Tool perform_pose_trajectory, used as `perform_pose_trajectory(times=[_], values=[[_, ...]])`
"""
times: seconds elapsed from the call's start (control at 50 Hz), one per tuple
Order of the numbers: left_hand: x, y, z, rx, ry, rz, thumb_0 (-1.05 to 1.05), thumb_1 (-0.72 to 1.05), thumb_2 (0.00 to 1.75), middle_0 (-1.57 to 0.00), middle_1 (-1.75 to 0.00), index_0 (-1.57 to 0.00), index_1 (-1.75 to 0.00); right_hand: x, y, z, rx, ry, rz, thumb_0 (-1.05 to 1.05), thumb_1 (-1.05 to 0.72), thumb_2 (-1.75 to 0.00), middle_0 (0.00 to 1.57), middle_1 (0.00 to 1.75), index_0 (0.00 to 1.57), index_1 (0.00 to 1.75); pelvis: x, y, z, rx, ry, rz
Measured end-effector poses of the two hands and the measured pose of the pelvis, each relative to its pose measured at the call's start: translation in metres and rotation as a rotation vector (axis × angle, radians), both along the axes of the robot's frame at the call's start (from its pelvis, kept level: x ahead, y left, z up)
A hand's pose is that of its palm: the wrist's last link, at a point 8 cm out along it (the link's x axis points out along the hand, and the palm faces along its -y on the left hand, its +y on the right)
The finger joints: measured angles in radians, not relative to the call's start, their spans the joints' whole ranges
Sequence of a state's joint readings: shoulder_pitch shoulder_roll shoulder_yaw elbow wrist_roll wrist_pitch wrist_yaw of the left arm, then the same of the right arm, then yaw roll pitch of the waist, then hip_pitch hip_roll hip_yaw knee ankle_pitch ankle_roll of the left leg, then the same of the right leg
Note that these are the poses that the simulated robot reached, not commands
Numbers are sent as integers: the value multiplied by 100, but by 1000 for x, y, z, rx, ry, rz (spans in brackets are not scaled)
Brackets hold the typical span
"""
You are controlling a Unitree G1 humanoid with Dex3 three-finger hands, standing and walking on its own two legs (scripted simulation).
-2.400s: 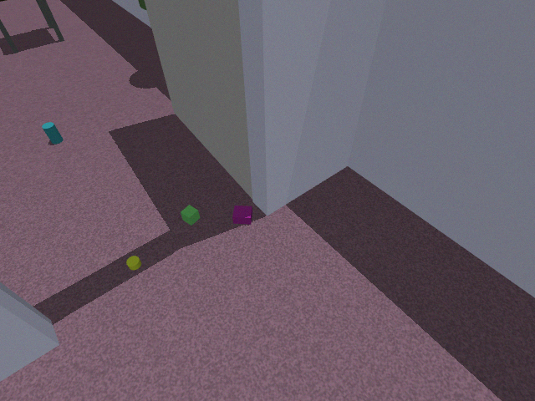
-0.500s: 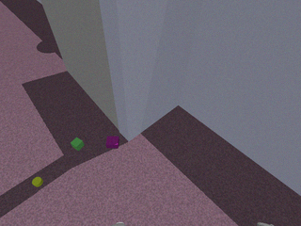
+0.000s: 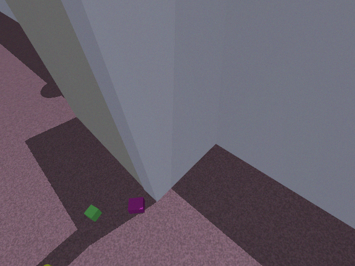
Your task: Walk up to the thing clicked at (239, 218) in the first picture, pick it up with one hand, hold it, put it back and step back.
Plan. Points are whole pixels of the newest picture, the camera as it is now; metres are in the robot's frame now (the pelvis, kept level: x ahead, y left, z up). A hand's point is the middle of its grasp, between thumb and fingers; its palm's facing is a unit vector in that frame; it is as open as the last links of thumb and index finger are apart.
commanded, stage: walk up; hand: left
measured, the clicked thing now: (136, 205) +0.59 +0.32 -0.73
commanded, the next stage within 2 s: stand in 1.86 s
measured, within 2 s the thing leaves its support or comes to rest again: neither
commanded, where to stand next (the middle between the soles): +0.22 +0.06 m, yaw +2 degrees
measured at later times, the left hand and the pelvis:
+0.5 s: hand out of the picture +0.17 +0.34 -0.15, palm faces -0.04 -0.94 -0.34, open 7.4 cm; pelvis +0.12 +0.06 +0.01, yaw +1 degrees
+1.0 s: hand (81, 233) +0.25 +0.30 -0.13, palm faces -0.04 -0.94 -0.35, open 7.4 cm; pelvis +0.16 +0.05 +0.01, yaw +0 degrees
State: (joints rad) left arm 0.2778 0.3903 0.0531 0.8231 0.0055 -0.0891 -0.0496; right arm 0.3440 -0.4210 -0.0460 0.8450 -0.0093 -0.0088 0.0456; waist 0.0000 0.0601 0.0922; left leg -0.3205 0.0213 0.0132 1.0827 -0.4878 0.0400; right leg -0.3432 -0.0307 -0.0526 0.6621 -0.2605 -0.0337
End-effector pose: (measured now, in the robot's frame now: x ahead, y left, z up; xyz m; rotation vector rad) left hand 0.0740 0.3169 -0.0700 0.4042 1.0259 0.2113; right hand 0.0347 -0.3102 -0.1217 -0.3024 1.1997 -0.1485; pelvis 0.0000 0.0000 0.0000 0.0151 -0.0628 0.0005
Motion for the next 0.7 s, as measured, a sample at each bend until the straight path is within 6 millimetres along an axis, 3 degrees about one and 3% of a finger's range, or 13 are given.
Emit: perform_pose_trajectory(times=[0.1, 0.2, 0.3, 0.38, 0.52, 0.6, 0.7], values=[[1, -1, 8, -9, 51, 31, 1, 90, 90, -21, -30, -20, -30, 52, 3, 15, 7, -48, 30, 1, -90, -90, 20, 30, 21, 30, 28, 3, 13, -5, 6, -6], [7, 14, 3, -14, 98, 55, 1, 90, 90, -21, -30, -20, -30, 92, 8, 27, -20, -51, 55, 1, -90, -90, 20, 30, 21, 30, 56, 14, 15, -24, 13, 8], [23, 43, -18, -24, 128, 76, 1, 90, 90, -21, -30, -20, -30, 134, 25, 33, -74, -54, 83, 1, -90, -90, 20, 30, 20, 30, 87, 35, 5, -46, 20, 22], [48, 62, -42, -43, 156, 89, 1, 90, 90, -21, -30, -20, -30, 163, 48, 35, -107, -94, 86, 1, -90, -90, 20, 30, 20, 30, 106, 54, -4, -27, 17, 21], [91, 66, -40, -83, 163, 42, 1, 90, 90, -21, -30, -20, -30, 179, 73, 52, -90, -119, 61, 1, -90, -90, 20, 30, 21, 30, 128, 66, 10, -45, 21, 17], [104, 68, -37, -70, 175, 40, 1, 90, 90, -21, -30, -20, -30, 183, 72, 49, -94, -102, 48, 1, -90, -90, 20, 30, 21, 30, 140, 68, 11, -35, 24, 11], [115, 66, -35, -29, 189, 51, 1, 90, 90, -21, -30, -20, -30, 189, 60, 30, -82, -78, 29, 1, -90, -90, 20, 30, 21, 30, 150, 62, 3, -22, 26, 4]])
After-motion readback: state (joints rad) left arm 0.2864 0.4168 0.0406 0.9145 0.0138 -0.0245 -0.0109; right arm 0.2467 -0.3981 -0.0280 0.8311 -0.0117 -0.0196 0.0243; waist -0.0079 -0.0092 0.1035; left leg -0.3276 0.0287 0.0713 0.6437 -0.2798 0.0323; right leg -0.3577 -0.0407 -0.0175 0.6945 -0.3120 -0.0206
